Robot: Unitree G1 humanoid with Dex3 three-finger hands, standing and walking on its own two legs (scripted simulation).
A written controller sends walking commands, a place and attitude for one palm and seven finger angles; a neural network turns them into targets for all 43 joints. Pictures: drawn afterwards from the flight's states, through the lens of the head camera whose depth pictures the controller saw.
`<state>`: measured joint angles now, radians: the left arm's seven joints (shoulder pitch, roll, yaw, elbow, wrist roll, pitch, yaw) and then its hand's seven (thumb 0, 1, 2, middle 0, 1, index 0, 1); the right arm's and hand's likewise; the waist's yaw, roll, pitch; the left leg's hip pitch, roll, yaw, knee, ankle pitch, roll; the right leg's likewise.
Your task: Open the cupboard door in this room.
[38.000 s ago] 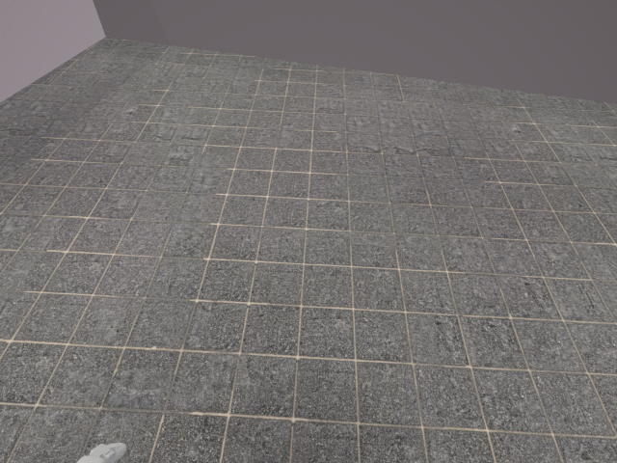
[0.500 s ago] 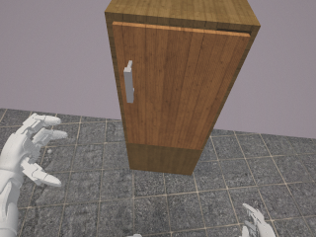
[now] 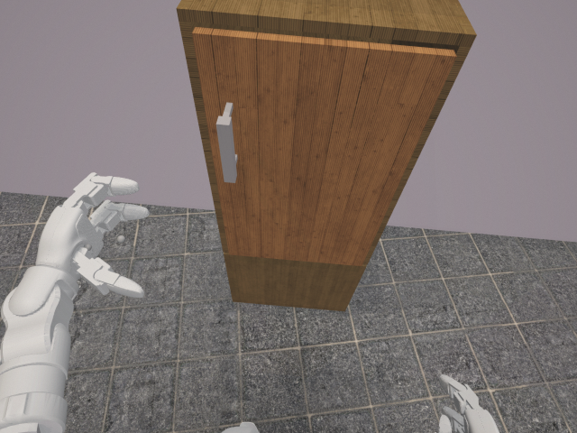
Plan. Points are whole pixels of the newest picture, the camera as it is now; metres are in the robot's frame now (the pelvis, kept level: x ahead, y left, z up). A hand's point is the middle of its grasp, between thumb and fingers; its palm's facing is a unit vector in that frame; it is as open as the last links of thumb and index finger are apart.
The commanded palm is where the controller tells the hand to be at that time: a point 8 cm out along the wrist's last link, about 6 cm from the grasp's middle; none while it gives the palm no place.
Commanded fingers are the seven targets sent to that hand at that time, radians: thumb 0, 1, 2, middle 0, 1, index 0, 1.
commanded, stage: move the hooked fingers beside the handle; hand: left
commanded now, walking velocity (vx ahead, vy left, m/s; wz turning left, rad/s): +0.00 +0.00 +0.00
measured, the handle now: (229, 144) +0.55 +0.12 +0.06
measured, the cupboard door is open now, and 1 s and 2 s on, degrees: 0 0 0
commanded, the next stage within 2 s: none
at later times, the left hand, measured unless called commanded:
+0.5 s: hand (155, 206) +0.40 +0.21 +0.08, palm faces -0.05 -1.00 -0.02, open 14.0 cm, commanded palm +0.38 +0.26 +0.07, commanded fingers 0.00 -0.50 0.30 -0.30 -1.20 -0.30 -1.20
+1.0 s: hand (184, 180) +0.45 +0.18 +0.07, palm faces -0.06 -1.00 +0.00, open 14.0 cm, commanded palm +0.44 +0.23 +0.07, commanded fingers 0.00 -0.50 0.30 -0.30 -1.20 -0.30 -1.20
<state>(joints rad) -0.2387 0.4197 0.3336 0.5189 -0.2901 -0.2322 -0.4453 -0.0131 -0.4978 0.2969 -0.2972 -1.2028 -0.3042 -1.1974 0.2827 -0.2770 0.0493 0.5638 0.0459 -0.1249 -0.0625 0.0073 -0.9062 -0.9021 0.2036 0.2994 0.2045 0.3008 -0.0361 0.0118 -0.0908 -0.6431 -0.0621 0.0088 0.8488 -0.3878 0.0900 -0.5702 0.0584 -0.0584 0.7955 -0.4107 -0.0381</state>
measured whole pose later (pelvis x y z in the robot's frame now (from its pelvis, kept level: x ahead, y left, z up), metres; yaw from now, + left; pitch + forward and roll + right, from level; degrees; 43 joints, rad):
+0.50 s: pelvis +0.01 -0.01 +0.00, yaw -1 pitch +13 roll -2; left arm -0.42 0.43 0.34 0.74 -0.25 -0.29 -0.39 -0.01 -0.50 0.30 -0.30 -1.20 -0.30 -1.20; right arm 0.32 -0.28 0.03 0.60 0.05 -0.04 -0.05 0.01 -0.91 -0.90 0.20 0.30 0.20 0.30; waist -0.07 0.01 -0.11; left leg -0.68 -0.04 0.02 0.86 -0.40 0.07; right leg -0.61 0.08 -0.05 0.81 -0.42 -0.06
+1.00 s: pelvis +0.00 -0.02 -0.01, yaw -2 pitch +16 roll -2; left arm -0.68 0.46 0.33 1.02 -0.19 -0.35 -0.34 -0.01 -0.50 0.30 -0.30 -1.20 -0.30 -1.20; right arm 0.37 -0.28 0.03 0.63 0.04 0.04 -0.02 0.00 -0.91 -0.90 0.20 0.30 0.20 0.30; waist -0.11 0.01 -0.12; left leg -0.77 -0.03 0.02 0.91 -0.42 0.07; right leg -0.70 0.09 -0.05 0.86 -0.43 -0.06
